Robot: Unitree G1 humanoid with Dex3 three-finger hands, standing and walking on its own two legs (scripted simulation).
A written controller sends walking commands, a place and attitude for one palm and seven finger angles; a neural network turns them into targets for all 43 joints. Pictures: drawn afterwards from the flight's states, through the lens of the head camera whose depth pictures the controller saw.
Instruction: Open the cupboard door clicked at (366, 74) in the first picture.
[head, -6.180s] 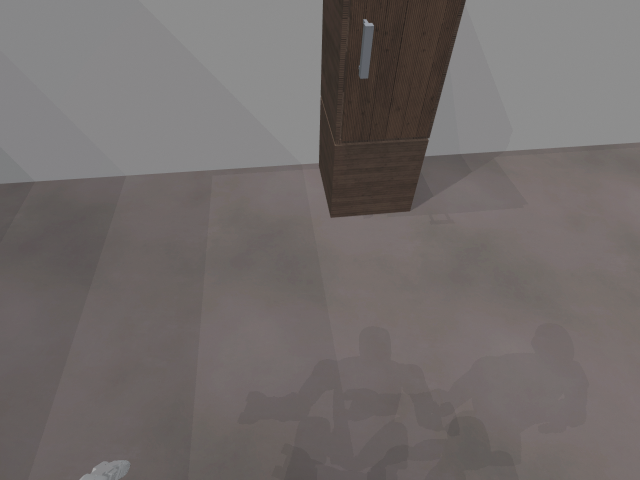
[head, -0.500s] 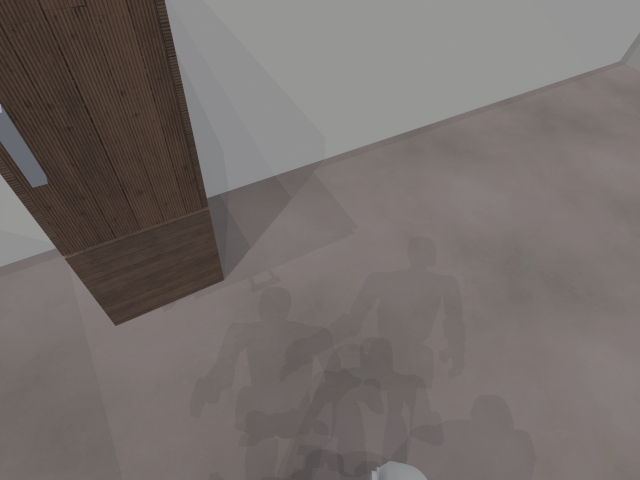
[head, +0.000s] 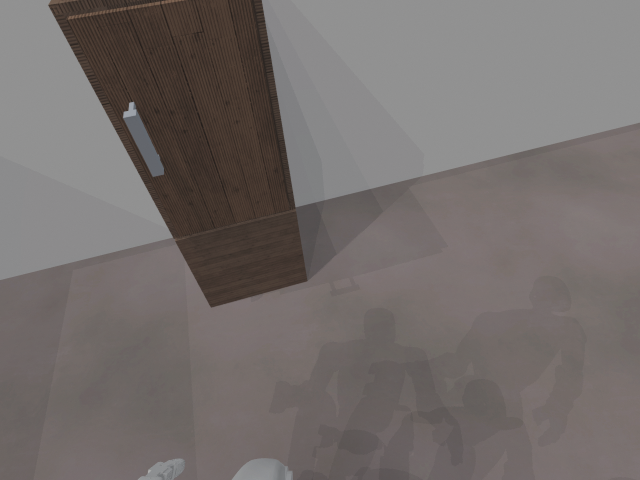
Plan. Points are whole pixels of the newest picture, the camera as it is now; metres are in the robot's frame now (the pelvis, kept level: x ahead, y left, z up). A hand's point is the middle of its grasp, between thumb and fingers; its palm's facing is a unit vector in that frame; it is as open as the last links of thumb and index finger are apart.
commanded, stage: turn to face it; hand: left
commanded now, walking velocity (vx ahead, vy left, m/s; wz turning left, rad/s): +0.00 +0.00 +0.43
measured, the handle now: (145, 139) +0.80 +0.41 +0.00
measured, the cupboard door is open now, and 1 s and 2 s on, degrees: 0 0 0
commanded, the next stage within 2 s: take the last steps up to it in 0.36 s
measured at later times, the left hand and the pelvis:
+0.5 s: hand out of the picture -0.03 +0.28 -0.17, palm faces +0.24 -0.94 -0.24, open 7.4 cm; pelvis -0.02 +0.07 +0.00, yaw +11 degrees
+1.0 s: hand out of the picture -0.05 +0.16 -0.16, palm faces +0.30 -0.94 -0.18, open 7.4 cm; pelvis +0.04 +0.02 +0.01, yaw +14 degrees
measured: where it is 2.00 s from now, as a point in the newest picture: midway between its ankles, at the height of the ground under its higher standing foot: (307, 448)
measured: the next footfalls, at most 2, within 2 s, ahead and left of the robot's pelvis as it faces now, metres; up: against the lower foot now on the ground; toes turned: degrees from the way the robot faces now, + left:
left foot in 0.24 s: +0.01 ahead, +0.16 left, +0.00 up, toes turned +12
right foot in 0.76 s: +0.04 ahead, -0.06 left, +0.00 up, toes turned +7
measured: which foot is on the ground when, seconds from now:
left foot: up 0.00-0.22, down 0.24-0.76, up 0.78-1.00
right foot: down 0.00-0.24, up 0.26-0.74, down 0.76-1.00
